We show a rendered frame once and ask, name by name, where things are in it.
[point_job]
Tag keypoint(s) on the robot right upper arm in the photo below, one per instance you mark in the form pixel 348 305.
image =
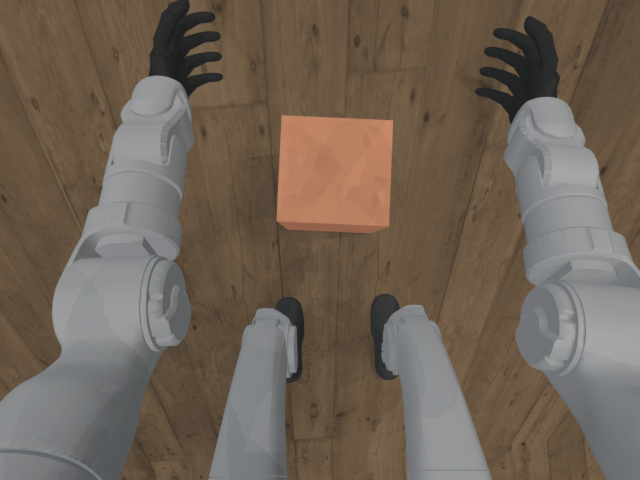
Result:
pixel 585 337

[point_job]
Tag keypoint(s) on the left robot hand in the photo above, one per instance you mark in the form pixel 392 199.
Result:
pixel 167 57

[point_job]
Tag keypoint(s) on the right robot forearm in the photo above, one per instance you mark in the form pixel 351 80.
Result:
pixel 563 208

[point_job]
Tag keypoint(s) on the robot right thigh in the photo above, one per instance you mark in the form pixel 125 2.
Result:
pixel 441 440

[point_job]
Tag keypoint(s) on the carton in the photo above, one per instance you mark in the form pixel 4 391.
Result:
pixel 334 174

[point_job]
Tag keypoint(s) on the robot left foot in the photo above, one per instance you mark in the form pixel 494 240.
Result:
pixel 291 307

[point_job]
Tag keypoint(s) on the right robot hand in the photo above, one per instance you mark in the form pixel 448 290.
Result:
pixel 537 70

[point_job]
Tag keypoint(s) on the left robot forearm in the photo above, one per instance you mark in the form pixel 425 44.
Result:
pixel 143 184

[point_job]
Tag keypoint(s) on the robot left upper arm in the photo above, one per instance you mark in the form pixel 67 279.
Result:
pixel 77 419

